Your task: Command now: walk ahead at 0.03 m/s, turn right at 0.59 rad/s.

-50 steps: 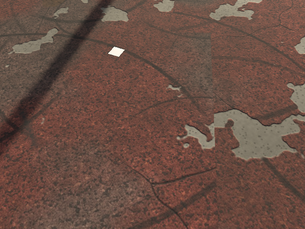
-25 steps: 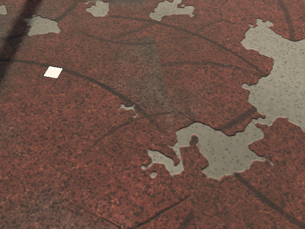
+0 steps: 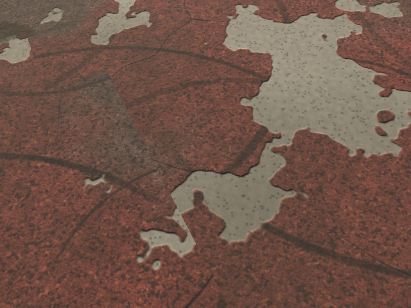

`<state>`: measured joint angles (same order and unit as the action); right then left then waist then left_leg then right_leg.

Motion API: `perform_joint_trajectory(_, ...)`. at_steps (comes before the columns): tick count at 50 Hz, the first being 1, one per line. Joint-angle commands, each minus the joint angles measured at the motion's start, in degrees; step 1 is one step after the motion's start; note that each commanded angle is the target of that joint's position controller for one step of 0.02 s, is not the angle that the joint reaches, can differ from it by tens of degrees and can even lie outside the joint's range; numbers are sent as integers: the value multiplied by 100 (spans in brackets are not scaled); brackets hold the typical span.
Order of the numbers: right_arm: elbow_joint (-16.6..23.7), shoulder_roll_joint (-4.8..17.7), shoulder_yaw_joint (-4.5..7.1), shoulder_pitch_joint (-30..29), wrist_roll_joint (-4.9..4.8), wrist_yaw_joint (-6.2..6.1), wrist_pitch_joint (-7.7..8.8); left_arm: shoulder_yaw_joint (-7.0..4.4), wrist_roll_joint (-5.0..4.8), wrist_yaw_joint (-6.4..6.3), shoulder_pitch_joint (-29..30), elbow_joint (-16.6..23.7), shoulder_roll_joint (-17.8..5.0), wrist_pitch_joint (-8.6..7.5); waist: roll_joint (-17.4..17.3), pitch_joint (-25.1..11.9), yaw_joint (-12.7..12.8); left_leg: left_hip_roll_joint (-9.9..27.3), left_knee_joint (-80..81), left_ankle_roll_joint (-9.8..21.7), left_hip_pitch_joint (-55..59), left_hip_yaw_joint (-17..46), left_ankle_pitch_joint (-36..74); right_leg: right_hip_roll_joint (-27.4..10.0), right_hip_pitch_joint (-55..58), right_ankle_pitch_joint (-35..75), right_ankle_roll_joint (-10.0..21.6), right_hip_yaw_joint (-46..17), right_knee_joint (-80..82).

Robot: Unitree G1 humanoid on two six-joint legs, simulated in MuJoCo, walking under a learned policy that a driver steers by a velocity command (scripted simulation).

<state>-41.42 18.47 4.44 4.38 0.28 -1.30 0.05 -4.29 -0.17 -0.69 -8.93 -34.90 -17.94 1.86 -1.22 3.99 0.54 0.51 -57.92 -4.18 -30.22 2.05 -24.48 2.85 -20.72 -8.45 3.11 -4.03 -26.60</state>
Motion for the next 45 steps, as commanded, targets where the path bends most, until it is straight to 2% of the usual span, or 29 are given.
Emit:
perform_joint_trajectory(1, 309, 362, 78, 153, -5, -11, 38, -316, -22, -90, 142, 414, -1035, -47, 780, -1228, -65, -54, 702, -58, 150, 182, 290, -1308, 1083, 1546, 1097, -1531, 575)
perform_joint_trajectory(3, 335, 361, 71, 100, -23, 23, 36, -330, -21, -88, 170, 429, -1056, -15, 887, -1175, -16, -131, 1118, -42, 408, 207, 385, -1250, 889, 977, 1063, -1724, 602)
perform_joint_trajectory(7, 352, 399, 85, 192, -57, 121, 67, -252, 7, -23, 162, 393, -910, 27, 1054, -1123, 63, -120, 1849, 81, 886, 116, 412, -1263, 814, 606, 951, -2012, 444)
perform_joint_trajectory(9, 309, 302, 73, 425, -33, 183, 118, -188, -31, -24, 261, 379, -805, 55, 1038, -1073, -123, -143, 2914, 250, 1496, -37, 1048, -1093, 635, 504, 735, -1991, 219)
perform_joint_trajectory(10, 305, 347, 82, 502, 31, 192, 138, -142, -35, -35, 122, 327, -680, 48, 896, -1036, -147, 32, 3437, 392, 1911, 71, 1544, -906, 418, 142, 486, -1889, 72)
perform_joint_trajectory(11, 379, 699, 131, 577, 156, 168, 141, -61, 44, -43, -100, 312, -429, 22, 97, -1071, -12, 982, 3797, 715, 2314, 977, 2038, -464, -18, -771, 103, -1417, -668)
perform_joint_trajectory(12, 329, 960, 159, 347, 273, 164, 119, -77, 17, -49, -140, 425, -419, -26, -1237, -699, 287, 1745, 4084, 1508, 1836, 2020, 2331, 259, -521, -1931, -189, -482, -1156)
perform_joint_trajectory(13, 489, 642, 84, 127, 282, 144, 165, -170, 93, -76, 19, 380, -783, -68, -1196, -628, 58, 2047, 4258, 1947, 1522, 2362, 2310, 40, -396, -2457, -433, -493, -2098)
perform_joint_trajectory(14, 496, 588, 64, 74, 217, 114, 189, -269, 29, -76, 46, 318, -976, -65, -982, -562, 28, 1901, 4198, 1942, 1607, 2163, 2340, 46, -544, -2405, -525, -507, -2740)
perform_joint_trajectory(15, 474, 639, 79, 43, 131, 90, 200, -290, 3, -95, -68, 178, -911, -29, -764, -550, 59, 1670, 4095, 1792, 1749, 1848, 2378, 45, -658, -2296, -619, -525, -3091)
perform_joint_trajectory(16, 411, 594, 67, 129, 28, 71, 212, -257, 29, -101, -145, 135, -777, 4, -677, -611, 34, 1555, 4115, 1659, 2022, 1717, 1829, -55, -860, -2022, -681, -532, -3172)
perform_joint_trajectory(17, 332, 496, 26, 277, -18, 60, 205, -179, 23, -81, -149, 80, -538, 21, -637, -600, -21, 1393, 4210, 1563, 2176, 1588, 1102, -142, -941, -1787, -718, -454, -3030)
perform_joint_trajectory(18, 254, 526, 37, 447, -57, 60, 166, -110, 4, -40, -81, 81, -382, 6, -749, -507, -118, 1225, 4385, 1497, 2289, 1499, 328, -165, -1029, -1665, -740, -159, -2734)
perform_joint_trajectory(20, 214, 658, 80, 649, -70, 31, 85, -48, -56, 21, 265, 156, -300, -89, -977, -360, -346, 1128, 4543, 1478, 2374, 1458, -125, -209, -942, -1642, -712, 259, -2166)
perform_joint_trajectory(23, 151, 802, 123, 896, -101, 40, 68, -8, -90, 71, 368, 142, -249, -247, -976, -345, -443, 1155, 4523, 1544, 2233, 1338, -5, -164, -215, -1779, -517, 497, -1017)
perform_joint_trajectory(25, 118, 843, 125, 879, -187, 71, 53, -25, -101, 103, 26, -44, -260, -343, -849, -321, -234, 1112, 4413, 1558, 1888, 1227, 52, -83, 581, -973, -304, 657, 64)
perform_joint_trajectory(26, 108, 792, 104, 857, -211, 85, 52, -31, -91, 112, -218, -183, -247, -376, -774, -324, -93, 1046, 4273, 1497, 1613, 1136, 120, -32, 1125, -510, -192, 733, 598)
perform_joint_trajectory(27, 111, 612, 44, 840, -185, 101, 92, -57, -88, 97, -535, -295, -322, -396, -660, -499, 60, 957, 4026, 1319, 1180, 1032, 233, -170, 1882, -374, -80, 549, 640)
perform_joint_trajectory(28, 197, 231, -83, 611, -105, 141, 165, -93, -100, 53, -1127, -420, -462, -415, -328, -756, 334, 675, 3224, 1001, 478, 676, 186, -726, 2794, -597, 87, -134, 694)
perform_joint_trajectory(29, 459, -195, -201, 449, -21, 180, 295, -232, -44, 22, -1509, -492, -1068, -399, 1079, -892, 345, -61, 1727, 556, -702, -305, -104, -1751, 3367, -1392, 607, -1759, 938)
perform_joint_trajectory(30, 665, 294, -94, 0, -140, 155, 395, -303, -8, 69, -1700, -532, -1226, -442, 1330, -389, 644, 14, 745, 464, -1518, -207, -899, -2472, 2894, -2178, 1298, -2927, 1523)
perform_joint_trajectory(31, 644, 600, 27, 40, -241, 171, 446, -195, 11, 67, -1542, -531, -906, -523, 1035, 49, 511, 296, 42, 504, -1974, 57, -676, -2426, 2753, -2577, 1380, -2911, 1642)
perform_joint_trajectory(32, 535, 590, 38, 198, -257, 208, 475, -121, 7, 65, -1387, -510, -697, -585, 1024, 164, 395, 415, -192, 575, -2146, 107, -228, -2170, 2747, -2559, 1224, -2548, 1698)
perform_joint_trajectory(34, 492, 527, 42, 199, -143, 273, 527, -63, -21, 65, -1178, -498, -596, -613, 880, 246, 282, 585, -95, 568, -2250, 83, 571, -1905, 2678, -1516, 1024, -1893, 1821)
perform_joint_trajectory(35, 490, 426, 16, 148, -111, 311, 545, -44, -5, 58, -1139, -484, -565, -600, 779, 219, 258, 593, 78, 513, -2059, 6, 890, -1756, 2504, -949, 962, -1554, 1897)
perform_joint_trajectory(38, 549, 106, -112, -103, -89, 391, 555, -50, -19, 28, -1105, -506, -613, -574, 732, 113, 288, 449, 1115, 292, -1264, -270, 1799, -1381, 1962, 179, 856, -637, 1951)
perform_joint_trajectory(40, 641, 13, -173, -406, -117, 422, 551, -80, -38, 18, -1256, -586, -728, -576, 745, 152, 384, 304, 1847, 258, -683, -365, 2269, -1307, 1606, 385, 786, -344, 1954)
perform_joint_trajectory(42, 726, 77, -175, -610, -151, 455, 539, -115, -83, 24, -1457, -696, -843, -589, 744, 225, 424, 215, 2233, 320, -336, -363, 2479, -1466, 1517, 350, 774, -349, 1987)
perform_joint_trajectory(45, 796, 275, -121, -628, -173, 487, 541, -153, -141, 22, -1495, -822, -921, -574, 732, 288, 264, 200, 2612, 569, -192, -238, 2345, -1746, 1911, 710, 656, -372, 1817)
